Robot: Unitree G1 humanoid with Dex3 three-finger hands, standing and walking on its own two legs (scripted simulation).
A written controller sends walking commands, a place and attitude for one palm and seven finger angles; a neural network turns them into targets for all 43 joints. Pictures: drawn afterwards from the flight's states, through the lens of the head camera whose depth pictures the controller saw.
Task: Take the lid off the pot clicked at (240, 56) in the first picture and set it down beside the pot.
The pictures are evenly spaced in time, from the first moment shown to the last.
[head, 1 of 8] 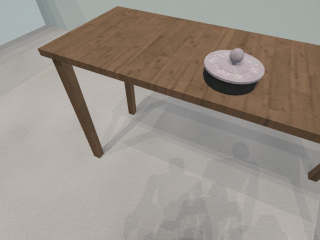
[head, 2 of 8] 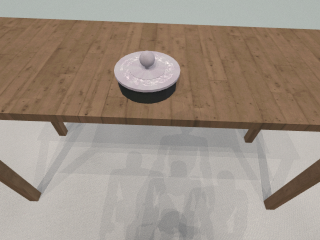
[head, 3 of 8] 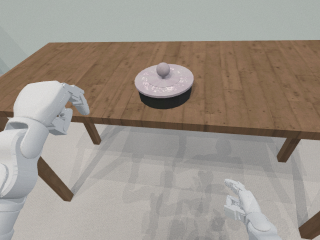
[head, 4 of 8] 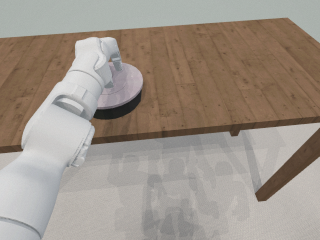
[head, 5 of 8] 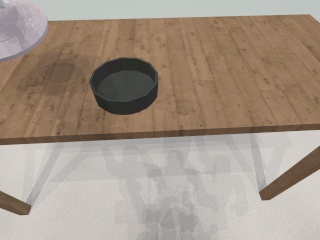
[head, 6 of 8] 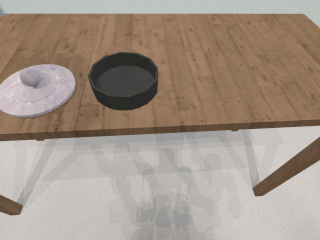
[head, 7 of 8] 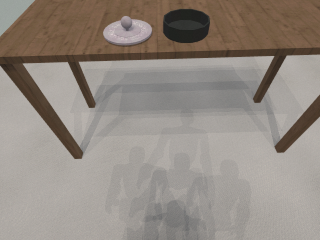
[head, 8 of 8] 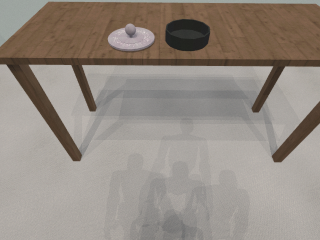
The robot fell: no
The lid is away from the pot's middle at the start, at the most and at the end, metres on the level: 0.00 0.25 0.23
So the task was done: yes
